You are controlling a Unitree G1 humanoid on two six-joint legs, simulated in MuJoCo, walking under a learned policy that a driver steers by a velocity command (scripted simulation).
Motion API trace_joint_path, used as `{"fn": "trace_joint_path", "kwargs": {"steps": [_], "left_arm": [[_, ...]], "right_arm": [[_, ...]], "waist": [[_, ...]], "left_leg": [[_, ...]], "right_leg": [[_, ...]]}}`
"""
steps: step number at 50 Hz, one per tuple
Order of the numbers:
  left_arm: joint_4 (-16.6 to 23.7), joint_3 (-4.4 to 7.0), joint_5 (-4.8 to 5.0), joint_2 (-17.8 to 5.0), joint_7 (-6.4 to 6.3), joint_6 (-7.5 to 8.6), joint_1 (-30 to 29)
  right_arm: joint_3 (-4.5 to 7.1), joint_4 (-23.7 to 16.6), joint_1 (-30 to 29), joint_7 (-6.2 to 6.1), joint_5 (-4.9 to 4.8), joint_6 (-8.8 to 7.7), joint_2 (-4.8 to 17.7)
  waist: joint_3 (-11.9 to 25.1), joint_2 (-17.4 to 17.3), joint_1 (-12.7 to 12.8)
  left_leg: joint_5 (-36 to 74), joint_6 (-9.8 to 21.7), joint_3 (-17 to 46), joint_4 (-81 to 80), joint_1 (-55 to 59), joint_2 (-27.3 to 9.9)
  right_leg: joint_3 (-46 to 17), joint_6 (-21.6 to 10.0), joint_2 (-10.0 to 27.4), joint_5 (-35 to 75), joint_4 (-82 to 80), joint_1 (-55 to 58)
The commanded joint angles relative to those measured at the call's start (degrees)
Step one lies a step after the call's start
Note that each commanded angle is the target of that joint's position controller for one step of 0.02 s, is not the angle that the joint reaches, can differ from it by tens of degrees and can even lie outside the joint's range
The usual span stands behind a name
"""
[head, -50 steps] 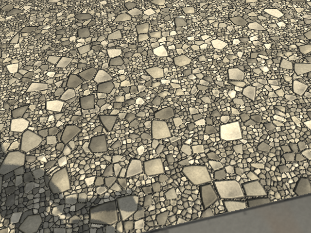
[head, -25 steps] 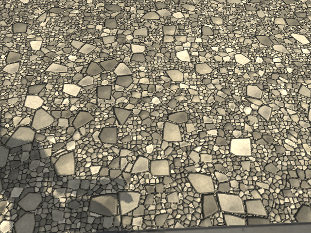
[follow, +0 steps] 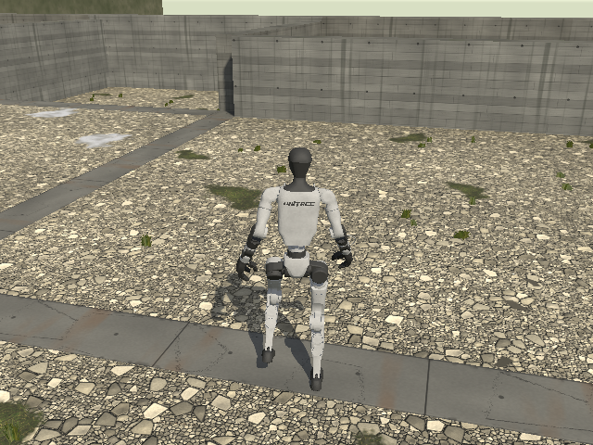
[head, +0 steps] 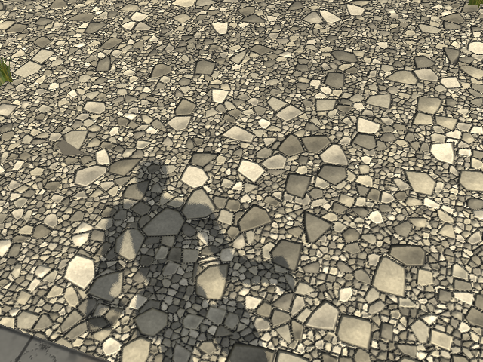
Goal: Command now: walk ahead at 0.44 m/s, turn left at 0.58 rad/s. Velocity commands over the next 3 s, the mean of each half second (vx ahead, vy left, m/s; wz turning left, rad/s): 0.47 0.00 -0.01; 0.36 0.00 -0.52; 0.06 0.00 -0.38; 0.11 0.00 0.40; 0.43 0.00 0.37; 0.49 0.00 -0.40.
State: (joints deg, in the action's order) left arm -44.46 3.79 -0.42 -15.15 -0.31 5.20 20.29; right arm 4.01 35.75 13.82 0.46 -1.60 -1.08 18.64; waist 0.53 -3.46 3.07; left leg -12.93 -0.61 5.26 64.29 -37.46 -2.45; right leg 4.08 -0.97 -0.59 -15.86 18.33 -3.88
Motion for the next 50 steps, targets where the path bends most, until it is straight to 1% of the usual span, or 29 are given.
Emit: {"fn": "trace_joint_path", "kwargs": {"steps": [1,5,8,10,11,12,13,14,15,16,17,18,20,23,25,28,31,34,36,38,39,40,41,42,43,44,45,47,50], "left_arm": [[2.8,1.71,-0.19,-8.4,-0.41,0.74,-1.6],[0.2,1.49,0.9,-9.7,-0.16,0.1,1.1],[-2.0,1.58,2.6,-11.5,0.3,-0.81,3.6],[-2.8,1.88,2.73,-13.5,0.31,-1.39,3.6],[-3.1,1.92,2.63,-14.3,0.2,-1.66,2.8],[-3.1,1.48,2.38,-13.5,0.01,-1.53,2.7],[-1.0,-0.15,0.56,-9.2,0.06,-1.06,3.0],[0.0,-2.11,1.14,-1.9,0.58,-0.13,10.2],[-0.6,-0.09,3.13,-9.4,0.65,0.37,4.8],[1.5,0.53,4.0,-10.3,0.57,0.24,0.4],[1.6,0.3,3.27,-9.0,0.18,0.09,-1.6],[1.4,0.54,2.32,-8.4,0.02,-0.42,-1.4],[0.0,0.48,2.66,-6.1,0.1,-2.17,1.8],[0.8,0.53,2.36,-4.7,-0.13,-3.79,-0.3],[2.1,0.51,2.08,-4.5,-0.03,-3.82,-3.5],[3.8,-0.04,1.83,-3.8,1.22,-3.08,-8.5],[6.4,-0.76,1.67,-3.0,2.55,-2.78,-15.1],[9.2,-0.86,1.73,-3.3,3.64,-2.68,-19.3],[10.6,-0.27,1.53,-4.5,4.14,-2.8,-19.1],[9.5,1.58,1.26,-7.6,3.99,-3.07,-10.7],[7.6,3.31,1.15,-10.7,3.29,-3.08,-2.0],[6.7,4.73,1.07,-14.9,1.89,-3.7,3.0],[9.6,5.08,-0.13,-20.6,1.36,-3.64,-1.9],[11.4,4.18,-0.2,-16.8,1.92,-3.27,-0.4],[11.2,3.32,0.14,-14.0,2.14,-2.89,-3.3],[10.6,2.95,1.37,-12.0,2.16,-2.6,-6.0],[10.9,2.38,1.98,-9.8,1.72,-2.61,-8.4],[11.6,2.32,0.61,-10.1,1.24,-2.98,-11.0],[10.8,2.88,0.46,-11.7,0.3,-3.37,-11.1]], "right_arm": [[0.06,-6.5,-7.2,0.56,0.07,-1.13,1.7],[-1.5,-8.3,-13.6,1.92,0.27,-2.01,-1.4],[-1.53,-9.5,-16.5,2.99,0.17,-2.84,-0.8],[-0.2,-9.0,-13.2,3.04,0.35,-3.28,2.1],[1.07,-7.2,-6.2,2.63,0.39,-3.28,4.4],[2.55,-4.5,3.1,1.8,0.45,-2.94,7.1],[3.82,-2.8,13.6,0.39,1.25,-2.06,11.7],[3.4,-2.9,12.6,0.31,2.7,-2.15,14.5],[2.27,-3.1,11.5,0.49,2.89,-2.55,8.8],[1.41,-2.0,8.2,0.6,2.14,-2.91,6.5],[0.88,-1.4,4.9,0.78,1.68,-3.34,4.6],[0.63,-1.0,2.1,1.01,1.84,-3.81,3.1],[0.62,-0.1,-0.7,1.05,2.35,-5.12,1.2],[1.12,2.1,-1.7,0.77,2.43,-6.42,1.6],[1.43,3.4,-0.8,0.3,2.66,-6.47,2.2],[1.87,4.4,-0.3,-0.4,2.5,-5.96,3.9],[2.51,6.0,2.5,-0.9,1.87,-5.1,5.9],[2.97,7.3,4.7,-1.0,0.95,-3.68,7.1],[3.24,7.3,3.6,-1.32,0.64,-2.63,8.5],[3.49,6.5,2.2,-1.93,0.03,-1.44,10.0],[3.15,5.8,0.8,-2.07,-0.6,-1.33,9.5],[2.0,4.8,2.2,-1.97,0.52,-2.09,6.4],[-0.15,2.1,8.5,-1.11,2.47,-3.41,0.2],[0.63,3.0,5.5,-0.48,1.86,-4.63,6.2],[0.76,1.0,-0.4,-0.52,0.01,-4.69,6.9],[0.48,0.7,-1.7,-1.23,0.62,-4.49,5.8],[0.76,1.1,-2.1,-1.97,1.74,-3.89,6.3],[0.99,1.4,-0.4,-2.17,2.12,-2.26,6.4],[0.02,1.7,0.1,-2.59,2.54,-1.19,3.7]], "waist": [[-5.5,8.5,0.9],[-7.6,7.7,2.7],[-8.8,7.9,1.8],[-5.4,9.7,-1.8],[-0.5,10.2,-6.5],[5.6,9.8,-11.5],[15.6,2.9,-14.8],[26.2,-12.1,-8.6],[22.3,-5.8,-11.6],[11.4,-5.6,-9.9],[6.3,-2.0,-7.8],[3.4,-2.6,-5.6],[2.1,-3.3,-2.7],[-2.0,-1.0,-1.6],[-3.9,-0.2,-2.1],[-5.4,1.0,-3.6],[-7.6,2.7,-6.3],[-8.1,2.6,-7.4],[-6.4,1.0,-5.8],[0.1,-1.4,-0.9],[4.9,-0.7,4.0],[9.4,6.0,5.4],[18.0,20.3,-2.3],[28.1,9.0,3.1],[20.6,6.3,2.5],[11.1,2.1,-0.1],[7.9,1.8,-1.6],[5.3,4.3,-4.5],[6.4,5.6,-5.2]], "left_leg": [[5.7,-1.5,0.1,-3.9,-11.8,-2.3],[10.4,-0.4,-4.3,-19.4,-4.8,-1.5],[7.0,2.1,-7.0,-27.7,-0.3,-0.6],[4.5,4.2,-8.0,-31.6,8.1,2.3],[6.2,5.9,-9.0,-33.9,18.4,4.1],[8.8,7.3,-8.6,-34.2,33.3,4.0],[10.0,10.2,5.1,-30.6,53.4,-8.9],[-2.7,17.5,32.5,-39.7,63.9,-22.6],[-6.7,15.9,33.0,-45.0,57.8,-21.2],[-4.7,13.8,22.6,-46.1,49.9,-19.3],[0.4,12.8,15.9,-47.6,42.1,-16.7],[3.9,11.9,10.4,-49.5,36.0,-14.3],[7.1,11.6,3.9,-53.8,30.2,-12.5],[13.1,11.6,-2.9,-56.9,27.3,-12.2],[14.9,11.4,-6.4,-57.5,28.6,-11.7],[16.0,10.6,-11.2,-58.2,30.6,-10.9],[17.8,10.4,-13.9,-58.1,34.8,-12.7],[23.1,9.7,-15.8,-54.9,41.7,-14.0],[40.8,8.4,-17.6,-48.7,43.9,-13.8],[60.4,6.5,-18.3,-34.2,43.8,-12.4],[57.1,4.4,-19.1,-22.1,38.7,-10.2],[29.4,0.5,-18.6,-5.0,24.8,-6.2],[-24.4,-4.0,-12.6,19.9,1.1,6.4],[-24.9,-3.2,1.6,23.5,0.5,5.1],[-20.7,-1.9,2.1,20.5,-1.3,2.3],[-16.9,-1.8,0.5,14.5,-2.7,0.2],[-14.3,-2.1,0.2,10.1,-1.1,-1.6],[-11.4,-2.8,-0.2,5.9,5.3,-1.4],[-8.3,-4.9,-1.4,-3.2,7.4,0.1]], "right_leg": [[-8.1,-8.2,14.3,10.5,-10.1,3.3],[-3.3,-8.5,14.2,14.4,-11.3,1.2],[-4.6,-9.0,16.3,20.8,-10.6,4.1],[-4.6,-7.9,17.0,38.8,-4.5,7.0],[-3.0,-6.6,15.9,49.0,3.6,6.3],[-1.5,-4.7,13.4,49.4,14.8,0.1],[-1.1,-2.4,9.7,25.6,33.9,-14.4],[-7.7,0.4,-0.1,-17.5,52.0,-29.5],[-13.4,0.4,1.5,-16.1,57.5,-33.6],[-10.9,0.1,4.0,-11.2,57.6,-37.7],[-9.8,0.2,6.5,-6.1,55.2,-36.4],[-9.8,0.4,8.0,-2.5,52.7,-33.8],[-10.0,0.9,9.2,2.0,51.6,-28.5],[-10.7,1.6,9.2,5.2,48.5,-31.1],[-11.6,2.0,8.9,10.2,43.2,-34.5],[-9.4,1.6,8.1,18.1,31.7,-34.6],[-5.8,0.5,7.6,19.6,24.4,-35.8],[-3.1,-1.3,6.7,15.6,20.0,-37.9],[0.2,-3.0,3.6,10.9,18.2,-34.0],[3.5,-5.2,-1.8,7.3,17.9,-22.4],[2.8,-7.2,-3.9,13.6,12.7,-9.4],[-7.3,-10.4,2.2,30.8,11.6,6.9],[-39.2,-24.9,20.5,46.8,11.5,26.5],[-44.2,-26.3,22.5,45.4,7.0,26.4],[-35.0,-23.1,19.9,43.4,6.2,20.3],[-28.6,-19.6,16.1,40.7,5.1,10.7],[-25.6,-17.8,14.2,38.4,3.7,4.4],[-22.9,-17.0,11.6,39.4,0.9,-6.1],[-19.3,-16.2,9.5,45.2,1.7,-10.2]]}}
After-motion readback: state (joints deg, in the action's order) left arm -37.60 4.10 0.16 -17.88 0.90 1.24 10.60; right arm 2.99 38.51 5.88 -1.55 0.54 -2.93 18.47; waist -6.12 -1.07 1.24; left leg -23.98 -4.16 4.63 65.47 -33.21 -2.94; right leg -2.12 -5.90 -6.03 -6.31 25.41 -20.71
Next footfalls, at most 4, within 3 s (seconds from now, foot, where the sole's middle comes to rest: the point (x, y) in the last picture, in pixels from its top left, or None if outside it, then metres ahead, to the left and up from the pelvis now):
0.24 left None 0.30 0.17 -0.78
0.80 right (306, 339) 0.58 -0.08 -0.78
1.26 left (247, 289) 0.73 0.09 -0.78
1.58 right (312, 351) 0.55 -0.10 -0.78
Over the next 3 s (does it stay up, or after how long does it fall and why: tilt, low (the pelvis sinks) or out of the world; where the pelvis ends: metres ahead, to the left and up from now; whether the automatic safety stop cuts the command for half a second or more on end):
stays up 1.13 -0.01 0.00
